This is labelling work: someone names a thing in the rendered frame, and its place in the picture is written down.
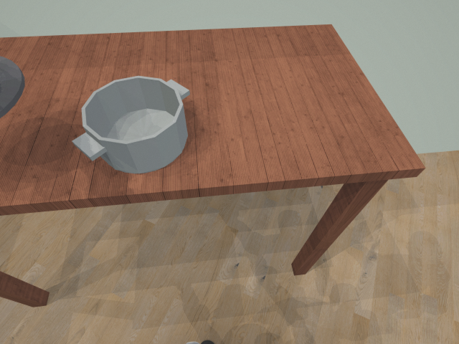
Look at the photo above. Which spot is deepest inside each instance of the lid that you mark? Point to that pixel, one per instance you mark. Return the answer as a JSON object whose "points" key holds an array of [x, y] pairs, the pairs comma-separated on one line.
{"points": [[11, 85]]}

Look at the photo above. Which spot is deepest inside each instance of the table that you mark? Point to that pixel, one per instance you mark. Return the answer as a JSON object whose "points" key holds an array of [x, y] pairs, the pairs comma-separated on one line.
{"points": [[270, 108]]}

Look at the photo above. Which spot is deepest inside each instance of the pot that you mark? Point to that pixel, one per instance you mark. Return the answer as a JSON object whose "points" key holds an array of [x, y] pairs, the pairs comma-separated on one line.
{"points": [[135, 124]]}

